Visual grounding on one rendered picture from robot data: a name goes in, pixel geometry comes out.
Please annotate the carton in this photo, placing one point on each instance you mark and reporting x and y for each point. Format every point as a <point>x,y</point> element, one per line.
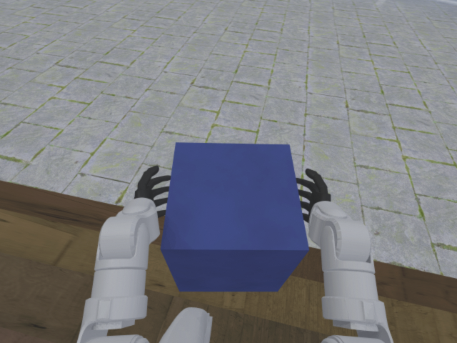
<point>233,219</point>

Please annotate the left robot forearm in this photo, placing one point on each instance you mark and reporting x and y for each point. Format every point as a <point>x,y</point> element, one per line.
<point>117,296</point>

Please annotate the robot right hand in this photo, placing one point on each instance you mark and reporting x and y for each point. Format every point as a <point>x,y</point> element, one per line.
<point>318,188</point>

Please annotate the robot left thigh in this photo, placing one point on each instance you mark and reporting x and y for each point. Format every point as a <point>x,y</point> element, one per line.
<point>191,325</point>

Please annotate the robot left hand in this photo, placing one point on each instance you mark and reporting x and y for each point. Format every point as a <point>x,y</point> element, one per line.
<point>146,184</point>

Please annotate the right robot forearm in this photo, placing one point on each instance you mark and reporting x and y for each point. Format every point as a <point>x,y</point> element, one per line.
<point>351,297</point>

